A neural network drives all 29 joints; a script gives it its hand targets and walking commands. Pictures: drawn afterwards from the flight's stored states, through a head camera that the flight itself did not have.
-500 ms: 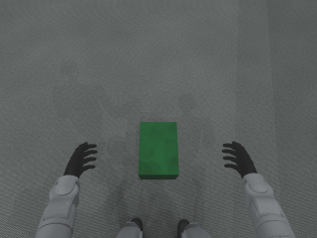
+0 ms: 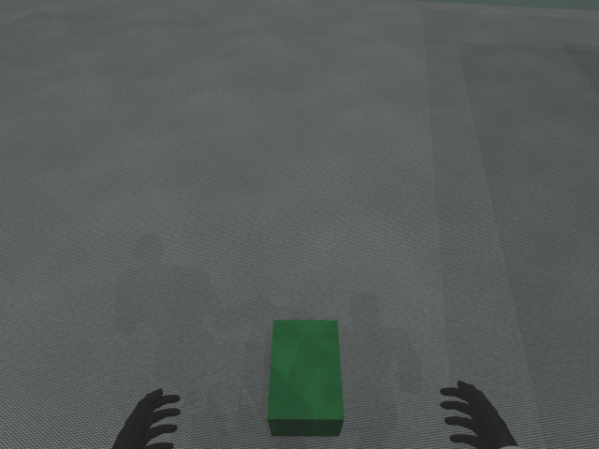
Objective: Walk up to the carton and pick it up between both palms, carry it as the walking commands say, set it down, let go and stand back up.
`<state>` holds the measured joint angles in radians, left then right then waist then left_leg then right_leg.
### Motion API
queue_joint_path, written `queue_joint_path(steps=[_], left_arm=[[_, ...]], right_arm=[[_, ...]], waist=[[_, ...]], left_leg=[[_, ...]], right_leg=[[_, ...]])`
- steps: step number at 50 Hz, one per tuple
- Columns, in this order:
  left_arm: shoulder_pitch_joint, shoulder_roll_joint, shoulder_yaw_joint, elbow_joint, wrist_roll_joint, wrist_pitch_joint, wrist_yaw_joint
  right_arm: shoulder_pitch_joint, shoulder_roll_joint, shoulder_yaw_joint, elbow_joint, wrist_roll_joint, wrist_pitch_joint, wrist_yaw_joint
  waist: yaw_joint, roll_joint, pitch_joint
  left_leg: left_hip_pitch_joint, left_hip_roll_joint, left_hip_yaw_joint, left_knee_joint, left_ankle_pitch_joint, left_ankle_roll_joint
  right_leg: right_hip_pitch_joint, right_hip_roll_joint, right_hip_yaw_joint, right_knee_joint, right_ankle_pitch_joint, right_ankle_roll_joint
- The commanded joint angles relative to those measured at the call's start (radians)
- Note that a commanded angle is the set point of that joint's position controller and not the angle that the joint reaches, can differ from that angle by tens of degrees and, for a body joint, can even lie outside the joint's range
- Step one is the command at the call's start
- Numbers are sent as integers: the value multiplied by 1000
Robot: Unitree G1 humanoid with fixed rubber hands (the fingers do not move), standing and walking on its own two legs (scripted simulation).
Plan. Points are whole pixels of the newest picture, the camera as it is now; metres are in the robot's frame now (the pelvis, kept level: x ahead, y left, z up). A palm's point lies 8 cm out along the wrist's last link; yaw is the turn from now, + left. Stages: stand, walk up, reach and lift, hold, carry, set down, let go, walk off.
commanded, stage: let go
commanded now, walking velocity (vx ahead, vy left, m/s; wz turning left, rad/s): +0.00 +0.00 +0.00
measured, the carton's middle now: (305, 376) +0.47 +0.01 -0.68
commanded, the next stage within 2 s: stand in 0.20 s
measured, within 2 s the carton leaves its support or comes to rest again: neither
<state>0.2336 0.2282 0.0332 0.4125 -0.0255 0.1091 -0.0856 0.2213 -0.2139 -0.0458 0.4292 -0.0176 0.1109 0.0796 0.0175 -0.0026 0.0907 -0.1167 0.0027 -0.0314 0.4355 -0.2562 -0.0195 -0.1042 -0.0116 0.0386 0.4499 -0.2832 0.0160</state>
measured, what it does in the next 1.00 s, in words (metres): stands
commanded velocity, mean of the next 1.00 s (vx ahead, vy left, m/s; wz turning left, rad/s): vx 0.00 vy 0.00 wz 0.00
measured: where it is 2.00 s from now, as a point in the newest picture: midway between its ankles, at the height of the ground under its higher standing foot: outside the picture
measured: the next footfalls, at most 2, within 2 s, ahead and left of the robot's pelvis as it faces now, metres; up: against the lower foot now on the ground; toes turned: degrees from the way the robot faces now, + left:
none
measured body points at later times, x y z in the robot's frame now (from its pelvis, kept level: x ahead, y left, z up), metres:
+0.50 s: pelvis +0.02 +0.00 +0.00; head +0.03 +0.00 +0.45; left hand +0.16 +0.29 -0.10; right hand +0.16 -0.29 -0.09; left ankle -0.01 +0.13 -0.74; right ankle -0.02 -0.13 -0.74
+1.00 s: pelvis +0.02 +0.00 +0.00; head +0.02 +0.01 +0.45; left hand +0.14 +0.30 -0.11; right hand +0.15 -0.30 -0.10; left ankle -0.01 +0.13 -0.74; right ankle -0.02 -0.13 -0.74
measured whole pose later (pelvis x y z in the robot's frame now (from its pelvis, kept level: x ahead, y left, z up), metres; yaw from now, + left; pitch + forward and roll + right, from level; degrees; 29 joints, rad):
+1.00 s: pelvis +0.02 +0.00 +0.00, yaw +0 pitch -1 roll +0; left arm 0.18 0.35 0.03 0.82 0.03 0.01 0.02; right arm 0.16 -0.35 -0.03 0.84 -0.04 0.00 -0.02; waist 0.00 -0.01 0.01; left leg -0.16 0.01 -0.03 0.46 -0.29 -0.01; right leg -0.13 -0.01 0.04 0.44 -0.30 0.02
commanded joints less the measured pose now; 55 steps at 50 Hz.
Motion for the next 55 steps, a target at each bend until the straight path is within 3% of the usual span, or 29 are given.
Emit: queue_joint_path(steps=[1,10,11,13,15,21,31,40,55], left_arm=[[-56,87,32,-97,7,9,-2],[-43,92,52,-93,37,31,14],[-66,229,69,42,52,-11,72],[-58,208,58,65,70,-45,91],[-74,195,51,84,74,-63,93],[-71,216,49,169,66,-88,90],[-62,250,42,255,64,-101,109],[-71,260,33,308,61,-107,112],[-81,282,24,385,56,-116,107]], right_arm=[[-44,-91,-29,-102,-4,9,-1],[-57,-85,-31,-110,13,44,-15],[-78,-210,-43,35,-14,-4,-66],[-55,-197,-38,68,-25,-41,-86],[-63,-196,-32,99,-26,-63,-88],[-74,-229,-28,176,-26,-93,-90],[-66,-270,-31,260,-23,-107,-107],[-84,-281,-24,314,-20,-114,-110],[-101,-302,-13,393,-16,-122,-104]], waist=[[-10,-18,0],[-12,-13,-37],[-3,-5,-57],[-18,-15,-72],[-19,-2,-81],[-11,6,-154],[-17,11,-160],[-16,10,-151],[-16,4,-109]], left_leg=[[53,-63,53,-59,110,-4],[88,-74,44,-31,201,4],[-79,19,36,8,139,-24],[-96,23,15,8,35,-18],[-106,29,-3,-3,-18,-11],[-69,54,-16,25,224,4],[-25,69,-33,27,355,13],[-12,73,-42,10,360,16],[-16,83,-59,-50,248,24]], right_leg=[[-51,59,-47,-89,97,-4],[-18,59,-38,-65,205,8],[-97,-3,-26,-55,133,39],[-108,-18,11,-67,38,25],[-117,-23,24,-66,-16,14],[-64,-34,21,-17,236,7],[-45,-43,23,-8,338,-3],[-32,-54,28,-24,340,-9],[-30,-71,51,-82,243,-17]])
